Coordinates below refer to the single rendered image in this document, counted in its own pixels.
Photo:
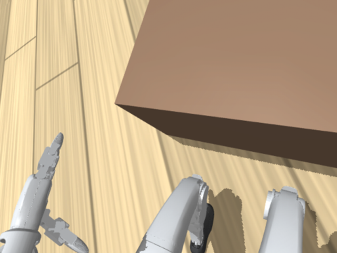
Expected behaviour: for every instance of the left robot foot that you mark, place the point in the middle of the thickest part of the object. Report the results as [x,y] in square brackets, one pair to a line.
[207,227]

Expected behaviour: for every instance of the left robot arm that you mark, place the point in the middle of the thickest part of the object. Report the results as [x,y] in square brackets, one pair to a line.
[20,241]

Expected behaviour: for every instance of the left robot hand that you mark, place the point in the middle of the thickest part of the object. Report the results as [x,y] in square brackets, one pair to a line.
[31,212]

